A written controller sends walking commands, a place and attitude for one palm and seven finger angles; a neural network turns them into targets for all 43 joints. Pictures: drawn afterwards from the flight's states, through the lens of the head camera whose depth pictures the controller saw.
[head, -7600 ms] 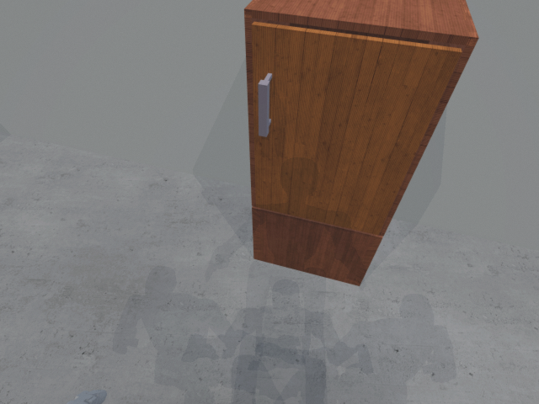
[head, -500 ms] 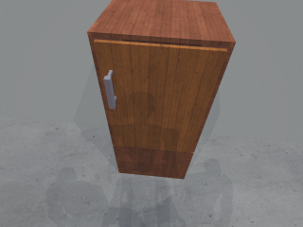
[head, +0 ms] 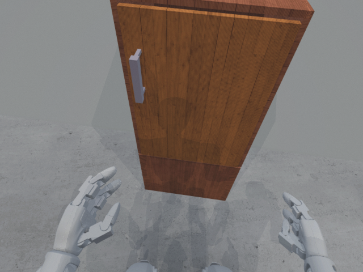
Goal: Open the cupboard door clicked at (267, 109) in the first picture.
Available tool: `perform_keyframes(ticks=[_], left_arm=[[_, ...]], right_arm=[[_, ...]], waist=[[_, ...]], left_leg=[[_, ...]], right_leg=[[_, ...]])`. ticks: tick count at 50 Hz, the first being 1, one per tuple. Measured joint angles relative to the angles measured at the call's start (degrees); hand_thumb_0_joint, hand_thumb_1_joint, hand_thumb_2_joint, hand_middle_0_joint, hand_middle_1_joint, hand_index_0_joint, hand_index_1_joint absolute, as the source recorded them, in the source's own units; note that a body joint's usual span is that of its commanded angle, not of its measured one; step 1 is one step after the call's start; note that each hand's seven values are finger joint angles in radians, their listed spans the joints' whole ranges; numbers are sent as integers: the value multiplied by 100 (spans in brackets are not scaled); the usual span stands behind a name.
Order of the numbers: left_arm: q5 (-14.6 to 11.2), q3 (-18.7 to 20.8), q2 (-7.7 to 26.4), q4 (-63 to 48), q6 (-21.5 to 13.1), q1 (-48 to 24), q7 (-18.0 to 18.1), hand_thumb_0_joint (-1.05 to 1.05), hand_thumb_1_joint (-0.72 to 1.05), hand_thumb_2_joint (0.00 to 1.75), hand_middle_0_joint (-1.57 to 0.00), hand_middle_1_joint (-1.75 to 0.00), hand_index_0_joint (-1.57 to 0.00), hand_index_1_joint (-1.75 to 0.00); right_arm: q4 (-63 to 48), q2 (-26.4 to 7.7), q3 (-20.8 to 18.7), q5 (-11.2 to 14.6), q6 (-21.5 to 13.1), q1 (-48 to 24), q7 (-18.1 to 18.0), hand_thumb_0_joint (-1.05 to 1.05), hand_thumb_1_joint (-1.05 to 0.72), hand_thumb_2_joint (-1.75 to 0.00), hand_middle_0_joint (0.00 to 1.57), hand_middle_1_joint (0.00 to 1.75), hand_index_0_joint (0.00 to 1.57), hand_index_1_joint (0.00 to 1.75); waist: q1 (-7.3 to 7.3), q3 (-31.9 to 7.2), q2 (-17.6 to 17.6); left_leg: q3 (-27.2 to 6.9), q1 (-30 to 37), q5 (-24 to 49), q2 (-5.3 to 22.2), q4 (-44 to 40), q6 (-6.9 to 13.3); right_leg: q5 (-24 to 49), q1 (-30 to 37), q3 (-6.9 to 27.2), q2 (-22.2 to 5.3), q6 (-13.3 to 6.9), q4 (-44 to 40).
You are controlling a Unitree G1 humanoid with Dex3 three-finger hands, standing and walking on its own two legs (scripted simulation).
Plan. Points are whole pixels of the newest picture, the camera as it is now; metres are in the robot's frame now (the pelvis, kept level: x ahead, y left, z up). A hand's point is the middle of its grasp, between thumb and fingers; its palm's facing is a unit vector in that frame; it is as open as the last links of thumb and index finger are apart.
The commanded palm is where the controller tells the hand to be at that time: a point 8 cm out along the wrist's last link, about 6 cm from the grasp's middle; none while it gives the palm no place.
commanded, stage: raise the hand with hooked fingers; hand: left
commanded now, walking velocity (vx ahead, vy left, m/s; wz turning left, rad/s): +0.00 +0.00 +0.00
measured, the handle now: (139, 76) +0.59 +0.15 +0.11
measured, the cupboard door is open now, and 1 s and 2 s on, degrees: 0 0 0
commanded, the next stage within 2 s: move the hooked fingers beside the handle in 1.74 s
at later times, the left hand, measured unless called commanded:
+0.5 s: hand (73, 206) +0.23 +0.22 +0.06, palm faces -0.05 -1.00 -0.06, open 11.2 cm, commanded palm +0.21 +0.28 +0.07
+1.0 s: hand (48, 176) +0.27 +0.27 +0.10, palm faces -0.04 -1.00 -0.05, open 13.8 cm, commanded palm +0.25 +0.32 +0.11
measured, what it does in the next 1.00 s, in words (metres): stands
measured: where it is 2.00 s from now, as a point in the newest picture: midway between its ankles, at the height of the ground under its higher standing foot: outside the picture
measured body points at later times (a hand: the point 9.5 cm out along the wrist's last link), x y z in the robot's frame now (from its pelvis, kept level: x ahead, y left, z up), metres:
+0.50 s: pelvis +0.01 +0.01 +0.00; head +0.06 +0.01 +0.45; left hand +0.23 +0.28 +0.06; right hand +0.17 -0.22 -0.08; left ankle +0.03 +0.12 -0.67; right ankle +0.03 -0.10 -0.67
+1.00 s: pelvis +0.02 +0.01 +0.02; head +0.05 +0.03 +0.47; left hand +0.27 +0.33 +0.10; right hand +0.20 -0.22 -0.04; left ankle +0.03 +0.12 -0.67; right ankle +0.03 -0.10 -0.67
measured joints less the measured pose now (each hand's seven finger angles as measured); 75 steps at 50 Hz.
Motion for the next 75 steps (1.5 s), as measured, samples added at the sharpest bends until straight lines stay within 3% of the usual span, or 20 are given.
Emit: perform_keyframes(ticks=[2,5,8,11,16,20,25,33,41,49,57,65,75], left_arm=[[-87,71,69,-173,274,234,-135,1,64,78,-22,-47,-22,-48],[-138,240,165,-588,636,662,35,1,57,75,-23,-52,-23,-52],[-159,387,310,-1085,653,880,186,1,49,72,-23,-56,-23,-57],[-220,457,422,-1339,565,714,98,1,42,69,-23,-61,-23,-61],[-342,576,612,-1169,1012,119,-324,1,30,64,-24,-68,-24,-69],[-510,790,714,-970,1426,-2,-391,1,21,60,-25,-74,-25,-75],[-620,1020,758,-814,1329,-19,-287,1,10,55,-26,-82,-26,-82],[-623,1094,895,-512,1248,-301,-426,0,-9,47,-27,-94,-27,-94],[-681,1295,1085,-244,1400,-719,-526,0,-28,39,-28,-106,-28,-106],[-761,1531,1290,291,1709,-1303,-873,-1,-43,32,-29,-116,-30,-116],[-797,1770,1481,851,1864,-1897,-1172,-1,-49,30,-30,-119,-30,-120],[-808,1973,1710,1425,1956,-2427,-1384,-1,-50,30,-30,-120,-30,-120],[-780,1963,1620,1384,1888,-2299,-1358,-1,-50,30,-30,-120,-30,-120]], right_arm=[[-273,-9,-31,28,148,-76,-36,1,-91,-90,20,30,20,30],[-469,49,-2,36,311,-103,-112,1,-91,-90,20,30,20,30],[-422,150,141,-5,364,-51,-185,1,-91,-90,20,30,20,30],[-198,259,341,-5,350,1,-217,1,-91,-90,20,30,20,30],[144,483,611,61,431,158,-240,1,-91,-90,20,30,20,30],[233,559,657,94,473,419,-272,1,-90,-90,21,30,20,30],[254,375,560,107,383,721,-307,1,-90,-90,21,30,20,30],[222,-15,396,155,260,771,-359,1,-91,-90,20,30,20,30],[93,-2,483,167,204,626,-379,1,-91,-90,20,30,20,30],[73,91,678,167,252,542,-398,1,-91,-90,20,30,20,30],[176,86,751,174,324,587,-446,1,-90,-90,21,30,20,30],[251,-12,713,206,409,706,-507,1,-90,-90,21,30,20,30],[192,-75,613,198,423,838,-444,1,-91,-90,21,30,20,30]], waist=[[84,1,-43],[193,26,4],[287,49,103],[324,75,253],[226,94,414],[60,84,451],[-50,72,430],[-77,137,352],[-37,177,307],[61,197,373],[100,243,389],[42,286,348],[-36,291,322]], left_leg=[[-50,-226,-146,29,328,-43],[-197,-435,-345,75,648,-37],[-380,-608,-419,109,823,-61],[-528,-759,-423,119,909,-68],[-533,-805,-341,125,797,-53],[-413,-589,-234,130,493,-20],[-316,-343,-134,113,187,15],[-276,-82,-68,80,-39,63],[-292,221,4,81,-279,66],[-309,447,80,76,-482,73],[-280,624,175,67,-681,81],[-238,755,269,70,-867,83],[-154,843,327,72,-1006,92]], right_leg=[[-162,-196,-40,17,-19,292],[-303,-303,-181,57,-50,476],[-348,-348,-358,93,-77,500],[-329,-392,-501,111,-86,460],[-221,-419,-506,125,-65,303],[-95,-265,-392,136,-28,39],[18,-59,-301,128,14,-239],[100,203,-263,107,60,-477],[194,533,-280,124,70,-763],[287,786,-298,132,79,-1008],[384,950,-271,132,86,-1198],[484,1057,-229,142,87,-1366],[547,1092,-145,148,96,-1458]])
